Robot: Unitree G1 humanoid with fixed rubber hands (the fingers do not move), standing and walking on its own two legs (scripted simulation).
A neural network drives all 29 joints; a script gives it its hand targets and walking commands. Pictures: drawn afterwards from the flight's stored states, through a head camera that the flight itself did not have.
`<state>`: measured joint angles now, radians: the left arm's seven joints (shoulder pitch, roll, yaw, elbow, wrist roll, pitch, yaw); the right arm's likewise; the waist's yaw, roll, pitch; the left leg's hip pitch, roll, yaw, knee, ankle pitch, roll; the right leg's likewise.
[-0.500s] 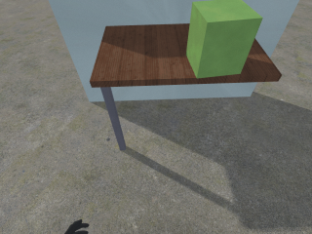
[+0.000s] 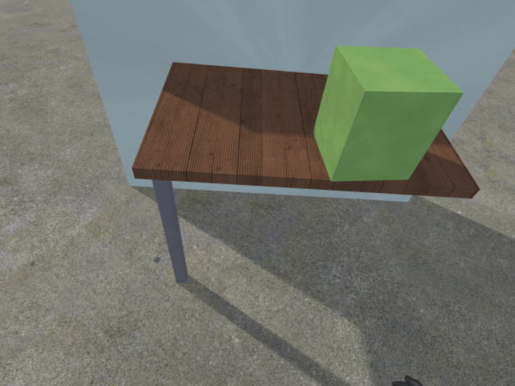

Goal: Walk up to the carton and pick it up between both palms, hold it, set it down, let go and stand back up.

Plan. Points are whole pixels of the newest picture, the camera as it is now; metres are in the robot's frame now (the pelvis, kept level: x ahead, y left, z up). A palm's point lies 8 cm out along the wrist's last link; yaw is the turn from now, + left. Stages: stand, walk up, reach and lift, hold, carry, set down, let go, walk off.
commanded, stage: walk up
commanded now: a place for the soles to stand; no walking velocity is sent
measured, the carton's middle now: (374, 116) +0.73 -0.25 +0.05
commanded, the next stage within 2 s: none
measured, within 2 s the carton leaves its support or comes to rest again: neither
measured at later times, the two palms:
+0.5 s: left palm (187, 345) +0.22 +0.13 -0.10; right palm out of the picture +0.12 -0.39 -0.12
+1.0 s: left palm (212, 362) +0.21 +0.09 -0.14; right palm (447, 280) +0.37 -0.37 -0.09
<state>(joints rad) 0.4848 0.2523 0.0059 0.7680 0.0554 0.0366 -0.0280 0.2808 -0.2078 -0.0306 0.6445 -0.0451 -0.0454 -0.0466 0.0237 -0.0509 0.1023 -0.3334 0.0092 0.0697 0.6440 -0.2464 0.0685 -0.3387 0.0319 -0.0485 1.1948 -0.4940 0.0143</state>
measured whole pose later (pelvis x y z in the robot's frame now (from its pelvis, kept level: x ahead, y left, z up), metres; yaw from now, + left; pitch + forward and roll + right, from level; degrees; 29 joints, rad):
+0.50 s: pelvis +0.13 -0.12 +0.00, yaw -1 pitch -4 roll +1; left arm 0.31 0.24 0.02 0.69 0.04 -0.01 -0.06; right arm 0.48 -0.28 -0.05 0.72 -0.05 -0.01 -0.02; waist -0.03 0.02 0.09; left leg -0.24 0.10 0.01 0.87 -0.51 0.02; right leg -0.33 -0.04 -0.08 0.66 -0.26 -0.02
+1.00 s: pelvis +0.22 -0.15 +0.00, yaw +1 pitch -3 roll -1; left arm 0.44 0.24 -0.03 0.74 0.01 0.03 0.01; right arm 0.17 -0.18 0.00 0.67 -0.02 0.00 -0.03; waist 0.05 -0.06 0.13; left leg -0.38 -0.03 0.07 0.60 -0.19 0.08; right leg -0.21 0.02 -0.09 0.70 -0.40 -0.01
